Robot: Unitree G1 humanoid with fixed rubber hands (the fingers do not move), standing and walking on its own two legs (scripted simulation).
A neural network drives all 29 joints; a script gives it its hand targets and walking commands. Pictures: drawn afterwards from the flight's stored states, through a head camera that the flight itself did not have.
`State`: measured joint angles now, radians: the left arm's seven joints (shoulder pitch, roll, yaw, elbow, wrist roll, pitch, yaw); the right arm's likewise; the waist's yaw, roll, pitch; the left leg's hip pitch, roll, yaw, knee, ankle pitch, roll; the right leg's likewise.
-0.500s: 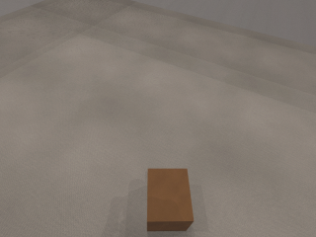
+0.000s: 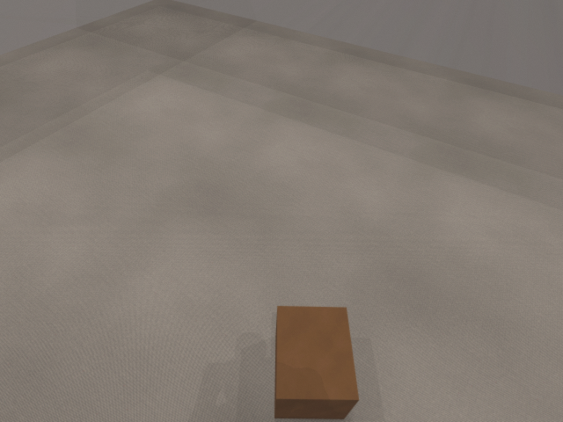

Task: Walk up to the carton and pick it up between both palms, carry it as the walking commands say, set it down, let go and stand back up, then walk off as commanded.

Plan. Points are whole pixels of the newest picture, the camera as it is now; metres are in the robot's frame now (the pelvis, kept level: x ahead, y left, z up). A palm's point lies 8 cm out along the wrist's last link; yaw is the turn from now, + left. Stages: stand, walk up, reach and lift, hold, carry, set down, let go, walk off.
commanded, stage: walk up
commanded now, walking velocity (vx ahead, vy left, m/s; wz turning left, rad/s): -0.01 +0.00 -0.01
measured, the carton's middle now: (310, 362) +0.43 -0.10 -0.66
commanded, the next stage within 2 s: none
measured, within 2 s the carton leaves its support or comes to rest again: neither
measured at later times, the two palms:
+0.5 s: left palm out of the picture +0.00 +0.25 -0.15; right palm out of the picture +0.01 -0.24 -0.13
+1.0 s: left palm out of the picture -0.03 +0.22 -0.15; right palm out of the picture -0.03 -0.27 -0.15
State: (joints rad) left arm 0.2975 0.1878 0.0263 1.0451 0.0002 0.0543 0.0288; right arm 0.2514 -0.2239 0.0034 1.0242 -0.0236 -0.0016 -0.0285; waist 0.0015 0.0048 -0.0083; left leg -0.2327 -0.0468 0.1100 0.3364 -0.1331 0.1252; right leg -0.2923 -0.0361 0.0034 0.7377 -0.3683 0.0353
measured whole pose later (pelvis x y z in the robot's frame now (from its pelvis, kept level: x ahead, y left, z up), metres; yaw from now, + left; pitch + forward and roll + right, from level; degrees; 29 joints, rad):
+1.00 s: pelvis -0.05 -0.02 -0.01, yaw -1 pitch -1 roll +2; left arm 0.26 0.20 -0.01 1.02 0.00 0.02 0.03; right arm 0.25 -0.23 0.00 1.01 -0.02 0.04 -0.01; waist 0.00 -0.01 0.04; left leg -0.25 -0.01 0.11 0.46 -0.19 0.03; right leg -0.17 -0.02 0.00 0.54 -0.35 0.00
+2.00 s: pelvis -0.04 -0.15 -0.01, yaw -2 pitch +2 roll +2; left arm 0.27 0.17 0.00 1.02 0.00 -0.02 0.03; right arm 0.23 -0.25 0.00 1.05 -0.02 0.05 -0.01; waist 0.00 0.03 0.04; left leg -0.32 -0.01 0.08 0.78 -0.35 -0.03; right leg -0.21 -0.03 -0.06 0.53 -0.35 -0.03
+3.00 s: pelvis -0.04 -0.14 -0.01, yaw +0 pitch -1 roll +2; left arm 0.29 0.16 -0.01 1.05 0.00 0.00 0.03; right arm 0.22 -0.24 0.00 1.06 -0.02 0.01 -0.02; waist 0.00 0.02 0.04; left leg -0.17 -0.02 0.08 0.43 -0.24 0.02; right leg -0.22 0.01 0.04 0.51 -0.27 -0.02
